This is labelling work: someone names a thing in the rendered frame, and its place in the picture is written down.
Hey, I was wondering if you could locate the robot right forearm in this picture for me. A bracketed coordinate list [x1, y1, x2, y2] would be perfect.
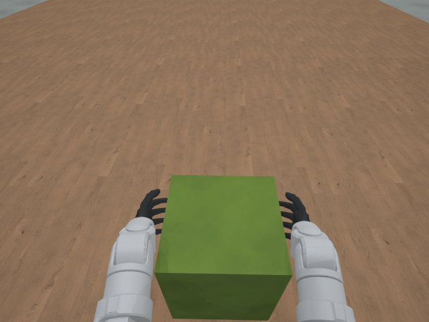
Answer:
[290, 221, 355, 322]

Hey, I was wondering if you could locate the carton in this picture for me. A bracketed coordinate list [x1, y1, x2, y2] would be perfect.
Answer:
[154, 175, 293, 321]

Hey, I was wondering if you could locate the robot right hand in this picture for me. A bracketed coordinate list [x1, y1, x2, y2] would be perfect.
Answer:
[279, 192, 310, 240]

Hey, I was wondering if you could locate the robot left forearm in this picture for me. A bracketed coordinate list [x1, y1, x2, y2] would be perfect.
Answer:
[93, 217, 156, 322]

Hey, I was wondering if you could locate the robot left hand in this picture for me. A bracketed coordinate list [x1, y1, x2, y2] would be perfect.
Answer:
[135, 189, 168, 235]

